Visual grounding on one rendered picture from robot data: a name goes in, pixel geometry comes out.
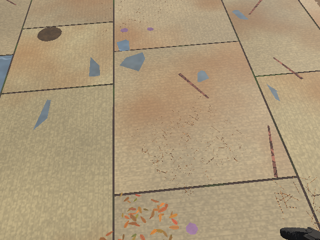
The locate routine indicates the right robot hand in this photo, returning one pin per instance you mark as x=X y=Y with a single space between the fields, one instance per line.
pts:
x=293 y=233

